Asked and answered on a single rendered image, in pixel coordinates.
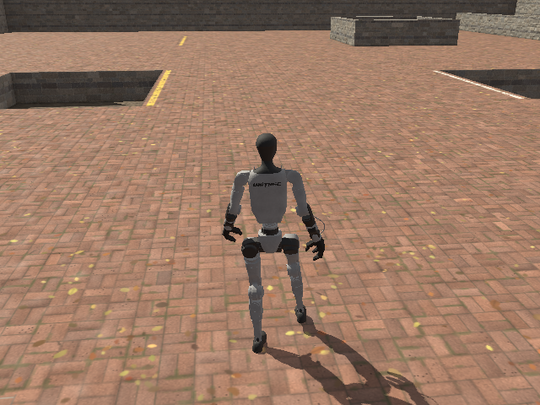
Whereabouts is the robot right upper arm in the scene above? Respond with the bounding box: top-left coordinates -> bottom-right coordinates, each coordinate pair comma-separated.
285,170 -> 310,217

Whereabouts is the robot left forearm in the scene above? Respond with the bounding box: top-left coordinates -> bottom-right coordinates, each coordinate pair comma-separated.
224,203 -> 237,230

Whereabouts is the robot right forearm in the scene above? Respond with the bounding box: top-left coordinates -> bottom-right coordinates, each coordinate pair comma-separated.
302,203 -> 321,242

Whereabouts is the robot right hand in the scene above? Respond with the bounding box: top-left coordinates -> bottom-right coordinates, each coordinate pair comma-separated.
305,238 -> 325,261

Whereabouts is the right robot foot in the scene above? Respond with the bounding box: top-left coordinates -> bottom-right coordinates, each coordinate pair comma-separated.
294,305 -> 306,323

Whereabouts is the robot left hand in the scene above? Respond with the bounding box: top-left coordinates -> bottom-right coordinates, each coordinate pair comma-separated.
222,227 -> 242,242

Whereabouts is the robot foot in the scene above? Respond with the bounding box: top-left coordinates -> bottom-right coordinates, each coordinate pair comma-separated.
252,331 -> 267,354
294,305 -> 306,323

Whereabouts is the left robot foot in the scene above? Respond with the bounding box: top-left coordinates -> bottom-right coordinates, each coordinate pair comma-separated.
252,331 -> 267,354

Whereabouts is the robot left upper arm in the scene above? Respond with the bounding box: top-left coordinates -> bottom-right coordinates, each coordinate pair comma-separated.
228,170 -> 251,215

